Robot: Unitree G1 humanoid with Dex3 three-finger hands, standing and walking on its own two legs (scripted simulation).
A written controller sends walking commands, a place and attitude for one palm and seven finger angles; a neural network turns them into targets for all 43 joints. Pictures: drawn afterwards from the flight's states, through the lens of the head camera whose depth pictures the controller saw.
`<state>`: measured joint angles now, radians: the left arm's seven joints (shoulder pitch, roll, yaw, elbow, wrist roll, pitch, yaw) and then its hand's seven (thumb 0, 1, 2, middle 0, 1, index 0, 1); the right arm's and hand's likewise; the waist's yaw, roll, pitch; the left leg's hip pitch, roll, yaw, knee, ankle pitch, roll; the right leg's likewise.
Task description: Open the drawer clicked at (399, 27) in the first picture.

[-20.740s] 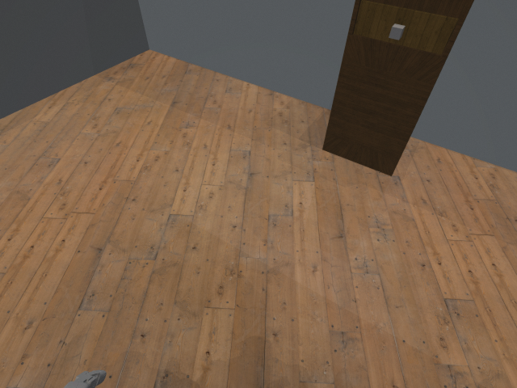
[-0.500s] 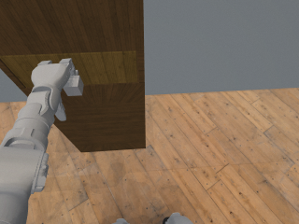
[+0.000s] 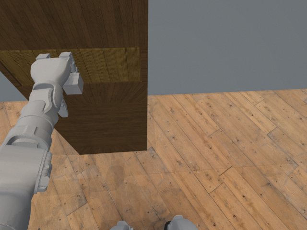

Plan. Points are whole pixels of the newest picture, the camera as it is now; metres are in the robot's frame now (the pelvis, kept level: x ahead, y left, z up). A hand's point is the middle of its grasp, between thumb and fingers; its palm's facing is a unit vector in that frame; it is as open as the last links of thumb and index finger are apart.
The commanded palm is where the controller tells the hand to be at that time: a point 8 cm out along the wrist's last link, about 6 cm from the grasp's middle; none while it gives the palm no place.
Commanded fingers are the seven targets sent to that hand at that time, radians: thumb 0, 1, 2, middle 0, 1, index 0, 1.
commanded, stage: lower the fingers behind the handle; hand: left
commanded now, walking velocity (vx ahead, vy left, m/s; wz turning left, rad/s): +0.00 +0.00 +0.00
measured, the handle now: (74, 78) +0.54 +0.20 +0.03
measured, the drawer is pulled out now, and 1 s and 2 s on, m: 0.00 0.00 0.00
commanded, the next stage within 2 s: lift the fingers back up to retry in 0.22 s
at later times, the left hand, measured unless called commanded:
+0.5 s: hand (59, 84) +0.51 +0.23 +0.05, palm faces -0.02 -0.02 -1.00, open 13.4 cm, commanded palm +0.49 +0.24 +0.10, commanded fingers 0.00 -0.50 0.30 -0.30 -1.20 -0.30 -1.20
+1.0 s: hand (52, 67) +0.50 +0.22 +0.12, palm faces +0.01 -0.03 -1.00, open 13.8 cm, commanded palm +0.48 +0.23 +0.16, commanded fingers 0.00 -0.50 0.30 -0.30 -1.20 -0.30 -1.20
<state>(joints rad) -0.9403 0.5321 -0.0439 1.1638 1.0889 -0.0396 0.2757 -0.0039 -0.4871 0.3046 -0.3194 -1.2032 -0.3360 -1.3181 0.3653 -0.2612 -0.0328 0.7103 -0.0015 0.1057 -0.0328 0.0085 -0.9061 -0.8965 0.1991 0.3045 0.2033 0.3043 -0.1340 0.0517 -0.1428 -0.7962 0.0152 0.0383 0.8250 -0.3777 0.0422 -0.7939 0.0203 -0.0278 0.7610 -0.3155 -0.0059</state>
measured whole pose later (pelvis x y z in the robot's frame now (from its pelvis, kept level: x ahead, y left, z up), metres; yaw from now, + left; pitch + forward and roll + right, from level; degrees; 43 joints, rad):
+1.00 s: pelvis +0.03 +0.01 +0.02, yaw +0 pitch +14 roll -1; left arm -0.83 0.49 -0.07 0.92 1.03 -0.06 0.16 0.00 -0.49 0.30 -0.32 -1.20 -0.33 -1.20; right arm 0.34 -0.26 -0.05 0.70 0.01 0.13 -0.03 0.01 -0.91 -0.90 0.20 0.30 0.20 0.30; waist -0.07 0.07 -0.13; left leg -0.56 0.00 0.04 0.67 -0.35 0.05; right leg -0.57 0.01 -0.02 0.62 -0.30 0.00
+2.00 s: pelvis +0.02 +0.00 +0.02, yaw +0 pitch +14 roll -1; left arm -0.85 0.49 -0.06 0.98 1.07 -0.10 0.22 0.00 -0.49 0.30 -0.32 -1.20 -0.33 -1.20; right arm 0.34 -0.27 -0.06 0.71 0.01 0.09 -0.05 0.01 -0.91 -0.90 0.20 0.30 0.20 0.30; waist -0.09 0.05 -0.10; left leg -0.57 0.00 0.05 0.65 -0.33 0.04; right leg -0.58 0.01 -0.01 0.62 -0.29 -0.01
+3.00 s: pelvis +0.03 -0.01 +0.03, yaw +0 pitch +13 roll +0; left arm -0.83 0.48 -0.03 0.98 1.06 -0.03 0.21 0.00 -0.49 0.30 -0.34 -1.21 -0.38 -1.22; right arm 0.31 -0.26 -0.04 0.69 0.02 0.09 -0.06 0.01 -0.91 -0.90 0.20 0.30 0.20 0.30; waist -0.09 0.06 -0.10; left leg -0.51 0.01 0.06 0.60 -0.32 0.03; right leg -0.54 0.02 0.00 0.59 -0.28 -0.02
